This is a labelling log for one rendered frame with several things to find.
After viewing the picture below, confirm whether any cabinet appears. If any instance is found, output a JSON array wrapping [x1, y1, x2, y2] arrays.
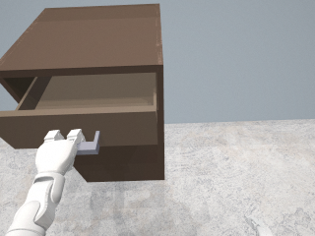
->
[[0, 3, 165, 183]]

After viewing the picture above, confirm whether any robot left hand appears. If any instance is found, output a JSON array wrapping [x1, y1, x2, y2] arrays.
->
[[35, 129, 86, 176]]

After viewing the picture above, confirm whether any left robot forearm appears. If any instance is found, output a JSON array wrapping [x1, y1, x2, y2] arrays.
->
[[5, 171, 66, 236]]

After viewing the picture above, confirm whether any handle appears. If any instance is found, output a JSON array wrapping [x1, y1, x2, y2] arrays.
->
[[76, 131, 100, 155]]

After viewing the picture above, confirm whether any robot right hand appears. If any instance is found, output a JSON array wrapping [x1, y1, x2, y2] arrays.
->
[[243, 214, 274, 236]]

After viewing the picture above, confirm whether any drawer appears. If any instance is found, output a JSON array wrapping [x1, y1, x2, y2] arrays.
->
[[0, 72, 158, 149]]

